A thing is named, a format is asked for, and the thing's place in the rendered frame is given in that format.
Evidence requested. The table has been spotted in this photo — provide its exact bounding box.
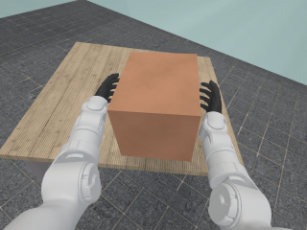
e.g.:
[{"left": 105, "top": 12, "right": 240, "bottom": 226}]
[{"left": 0, "top": 41, "right": 245, "bottom": 183}]

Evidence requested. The robot left upper arm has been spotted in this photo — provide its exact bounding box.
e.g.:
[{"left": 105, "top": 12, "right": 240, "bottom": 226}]
[{"left": 3, "top": 161, "right": 102, "bottom": 230}]

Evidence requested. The robot right upper arm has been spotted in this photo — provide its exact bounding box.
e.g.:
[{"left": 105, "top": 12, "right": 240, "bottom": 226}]
[{"left": 208, "top": 182, "right": 293, "bottom": 230}]

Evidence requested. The carton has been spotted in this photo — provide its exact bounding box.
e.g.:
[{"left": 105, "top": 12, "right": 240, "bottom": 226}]
[{"left": 106, "top": 52, "right": 201, "bottom": 162}]

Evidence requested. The right robot hand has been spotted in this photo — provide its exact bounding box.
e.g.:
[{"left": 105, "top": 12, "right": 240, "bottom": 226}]
[{"left": 200, "top": 80, "right": 223, "bottom": 114}]

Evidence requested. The left robot hand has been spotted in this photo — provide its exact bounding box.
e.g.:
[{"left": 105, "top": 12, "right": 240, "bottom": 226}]
[{"left": 94, "top": 73, "right": 120, "bottom": 103}]

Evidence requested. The robot right forearm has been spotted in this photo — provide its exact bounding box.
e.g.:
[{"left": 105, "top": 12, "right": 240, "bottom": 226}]
[{"left": 199, "top": 111, "right": 261, "bottom": 192}]

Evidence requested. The robot left forearm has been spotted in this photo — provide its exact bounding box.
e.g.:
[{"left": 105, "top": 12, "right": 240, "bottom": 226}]
[{"left": 41, "top": 96, "right": 108, "bottom": 200}]

